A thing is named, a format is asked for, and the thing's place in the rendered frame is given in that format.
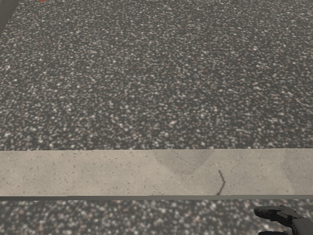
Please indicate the robot right hand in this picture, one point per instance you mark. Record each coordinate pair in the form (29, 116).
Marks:
(286, 216)

